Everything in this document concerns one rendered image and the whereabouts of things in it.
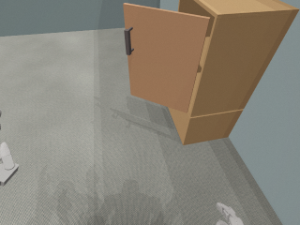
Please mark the left robot hand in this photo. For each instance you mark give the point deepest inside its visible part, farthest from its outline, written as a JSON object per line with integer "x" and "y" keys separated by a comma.
{"x": 8, "y": 168}

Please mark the right robot hand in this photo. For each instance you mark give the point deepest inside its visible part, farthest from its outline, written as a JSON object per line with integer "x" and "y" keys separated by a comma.
{"x": 229, "y": 215}

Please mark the cupboard door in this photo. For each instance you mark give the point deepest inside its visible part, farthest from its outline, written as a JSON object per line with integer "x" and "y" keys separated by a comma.
{"x": 168, "y": 47}

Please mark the handle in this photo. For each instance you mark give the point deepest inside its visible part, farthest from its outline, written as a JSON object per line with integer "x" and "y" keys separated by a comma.
{"x": 128, "y": 41}

